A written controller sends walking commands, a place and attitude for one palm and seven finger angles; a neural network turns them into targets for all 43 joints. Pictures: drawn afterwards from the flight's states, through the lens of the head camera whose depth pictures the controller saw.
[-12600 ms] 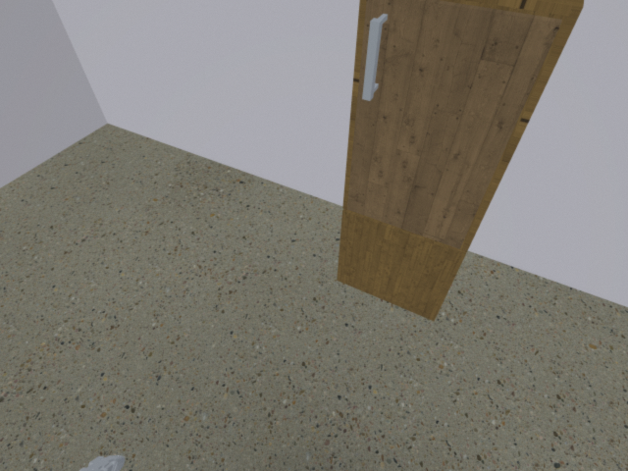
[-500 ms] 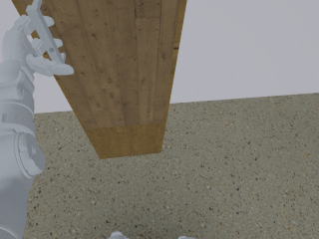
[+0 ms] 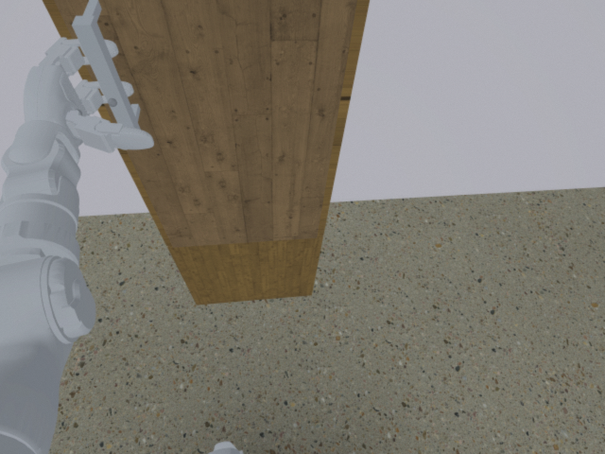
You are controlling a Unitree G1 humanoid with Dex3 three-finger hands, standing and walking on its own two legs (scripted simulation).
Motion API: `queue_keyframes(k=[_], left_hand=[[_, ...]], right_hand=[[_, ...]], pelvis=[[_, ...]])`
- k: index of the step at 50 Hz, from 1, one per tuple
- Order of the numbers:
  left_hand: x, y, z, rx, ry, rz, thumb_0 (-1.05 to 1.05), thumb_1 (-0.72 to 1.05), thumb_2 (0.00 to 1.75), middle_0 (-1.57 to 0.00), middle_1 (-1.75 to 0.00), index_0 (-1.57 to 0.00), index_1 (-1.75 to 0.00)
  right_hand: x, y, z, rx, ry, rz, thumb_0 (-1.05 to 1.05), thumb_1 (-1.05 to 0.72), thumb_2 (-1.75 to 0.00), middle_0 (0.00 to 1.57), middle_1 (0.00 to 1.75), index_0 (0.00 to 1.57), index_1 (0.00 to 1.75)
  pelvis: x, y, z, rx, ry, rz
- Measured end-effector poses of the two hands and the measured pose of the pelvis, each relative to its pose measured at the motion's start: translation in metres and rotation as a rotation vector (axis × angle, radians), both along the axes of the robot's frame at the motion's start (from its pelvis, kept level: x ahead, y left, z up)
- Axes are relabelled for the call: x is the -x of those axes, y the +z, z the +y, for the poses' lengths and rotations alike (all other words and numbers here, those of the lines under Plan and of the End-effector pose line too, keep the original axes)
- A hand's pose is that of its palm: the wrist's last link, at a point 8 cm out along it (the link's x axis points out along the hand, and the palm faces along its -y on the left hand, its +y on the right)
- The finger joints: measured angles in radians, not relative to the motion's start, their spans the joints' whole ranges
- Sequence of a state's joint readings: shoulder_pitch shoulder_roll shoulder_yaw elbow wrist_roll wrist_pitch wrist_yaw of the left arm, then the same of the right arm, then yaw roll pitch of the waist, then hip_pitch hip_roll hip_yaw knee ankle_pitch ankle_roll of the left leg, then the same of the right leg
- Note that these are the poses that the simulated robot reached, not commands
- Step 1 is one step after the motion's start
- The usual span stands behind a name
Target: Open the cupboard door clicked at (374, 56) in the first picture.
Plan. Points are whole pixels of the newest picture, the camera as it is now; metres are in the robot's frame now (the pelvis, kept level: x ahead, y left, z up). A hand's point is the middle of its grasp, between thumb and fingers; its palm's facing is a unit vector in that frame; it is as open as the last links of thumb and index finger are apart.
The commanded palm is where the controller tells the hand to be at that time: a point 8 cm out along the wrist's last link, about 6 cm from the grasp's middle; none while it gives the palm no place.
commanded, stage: close the thumb around the handle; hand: left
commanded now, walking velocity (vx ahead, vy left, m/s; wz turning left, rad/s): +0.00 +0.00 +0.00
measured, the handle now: (114, 75) +0.57 +0.20 +0.16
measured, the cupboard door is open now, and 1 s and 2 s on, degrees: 0 0 24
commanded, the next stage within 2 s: pull the door open along its arc in 0.72 s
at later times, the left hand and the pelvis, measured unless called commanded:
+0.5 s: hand (116, 101) +0.51 +0.19 +0.17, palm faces +0.03 -1.00 +0.00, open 7.9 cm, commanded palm +0.50 +0.23 +0.16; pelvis +0.00 +0.00 +0.00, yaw +0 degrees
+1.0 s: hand (128, 103) +0.52 +0.17 +0.16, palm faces +0.03 -1.00 +0.00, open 5.5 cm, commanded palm +0.47 +0.22 +0.16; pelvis +0.00 +0.00 +0.00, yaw -1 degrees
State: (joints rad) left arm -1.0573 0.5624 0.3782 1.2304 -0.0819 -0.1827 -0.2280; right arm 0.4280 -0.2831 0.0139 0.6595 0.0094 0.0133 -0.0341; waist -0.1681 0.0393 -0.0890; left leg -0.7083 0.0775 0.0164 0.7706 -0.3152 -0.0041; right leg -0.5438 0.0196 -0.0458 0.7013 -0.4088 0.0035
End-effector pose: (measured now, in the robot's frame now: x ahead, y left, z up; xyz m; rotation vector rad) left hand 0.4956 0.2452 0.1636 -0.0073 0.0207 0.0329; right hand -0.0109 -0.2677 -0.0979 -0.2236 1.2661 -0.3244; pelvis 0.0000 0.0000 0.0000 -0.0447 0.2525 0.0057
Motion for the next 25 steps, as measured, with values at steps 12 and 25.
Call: queue_keyframes(k=[12,25], left_hand=[[-0.003,0.0,-0.014,0.014,-0.007,-0.001,-0.02,-0.29,0.39,-0.32,-1.23,-0.31,-1.22],[0.004,0.005,-0.007,-0.007,-0.001,-0.005,-0.01,0.37,0.68,-0.36,-1.3,-0.36,-1.29]], right_hand=[[0.006,-0.003,0.004,-0.017,-0.01,0.012,0.01,-0.9,-0.9,0.21,0.3,0.2,0.3],[0.011,-0.004,0.005,-0.026,-0.018,0.016,0.01,-0.9,-0.9,0.21,0.3,0.2,0.3]], pelvis=[[-0.002,0.0,0.002,-0.002,-0.006,-0.003],[0.001,0.001,-0.001,-0.002,-0.003,-0.012]])
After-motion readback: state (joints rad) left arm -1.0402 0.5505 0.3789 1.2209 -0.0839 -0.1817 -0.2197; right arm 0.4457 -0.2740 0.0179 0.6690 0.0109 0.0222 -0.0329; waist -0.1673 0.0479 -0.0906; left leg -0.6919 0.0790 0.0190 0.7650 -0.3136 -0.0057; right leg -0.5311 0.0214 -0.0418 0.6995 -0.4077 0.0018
